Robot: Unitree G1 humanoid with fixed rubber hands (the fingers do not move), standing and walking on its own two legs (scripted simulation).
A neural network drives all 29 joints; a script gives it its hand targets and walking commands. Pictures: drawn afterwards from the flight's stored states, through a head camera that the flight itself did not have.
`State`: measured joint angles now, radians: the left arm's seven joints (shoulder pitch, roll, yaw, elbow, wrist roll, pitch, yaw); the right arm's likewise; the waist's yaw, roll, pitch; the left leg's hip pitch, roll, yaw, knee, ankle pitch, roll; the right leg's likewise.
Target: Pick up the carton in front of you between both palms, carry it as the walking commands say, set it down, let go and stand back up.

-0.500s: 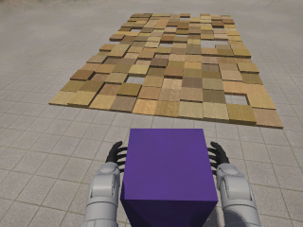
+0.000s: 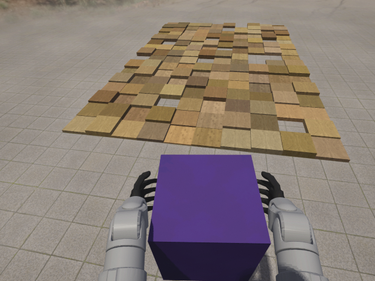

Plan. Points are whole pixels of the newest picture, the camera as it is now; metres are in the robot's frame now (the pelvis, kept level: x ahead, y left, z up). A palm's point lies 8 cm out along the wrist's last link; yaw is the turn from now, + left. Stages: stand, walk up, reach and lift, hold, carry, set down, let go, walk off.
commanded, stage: hold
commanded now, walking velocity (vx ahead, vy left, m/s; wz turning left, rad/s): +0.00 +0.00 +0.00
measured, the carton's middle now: (205, 220) +0.29 +0.00 -0.02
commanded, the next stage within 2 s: carry in 0.52 s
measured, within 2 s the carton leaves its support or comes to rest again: neither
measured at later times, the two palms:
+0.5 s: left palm (139, 201) +0.29 +0.15 +0.05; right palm (275, 202) +0.29 -0.15 +0.05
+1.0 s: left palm (143, 157) +0.40 +0.16 +0.08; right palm (264, 154) +0.41 -0.14 +0.09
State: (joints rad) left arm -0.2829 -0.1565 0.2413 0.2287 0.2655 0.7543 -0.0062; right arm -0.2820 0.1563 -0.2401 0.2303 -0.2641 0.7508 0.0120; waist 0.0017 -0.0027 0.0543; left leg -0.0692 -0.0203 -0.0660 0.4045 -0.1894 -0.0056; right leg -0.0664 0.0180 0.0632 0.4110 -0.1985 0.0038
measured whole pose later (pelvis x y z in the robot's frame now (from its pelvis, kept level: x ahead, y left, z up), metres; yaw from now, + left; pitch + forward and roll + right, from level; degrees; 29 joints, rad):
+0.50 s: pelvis +0.01 +0.00 +0.00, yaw +0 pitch -8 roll +0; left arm -0.23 -0.15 0.19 0.18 0.26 0.77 -0.01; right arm -0.23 0.15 -0.19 0.18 -0.26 0.76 0.01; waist 0.00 0.00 0.04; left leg -0.04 -0.02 -0.07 0.37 -0.19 -0.01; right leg -0.04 0.02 0.06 0.37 -0.20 0.00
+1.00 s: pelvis +0.15 +0.00 -0.01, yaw -1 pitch +6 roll +2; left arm 0.00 -0.13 0.07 -0.44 0.08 1.10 0.12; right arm -0.04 0.13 -0.03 -0.39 -0.07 1.09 -0.11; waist 0.02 -0.04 -0.19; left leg -0.32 -0.01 0.19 0.51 -0.25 0.05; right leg -0.25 -0.06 -0.03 0.71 -0.45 0.00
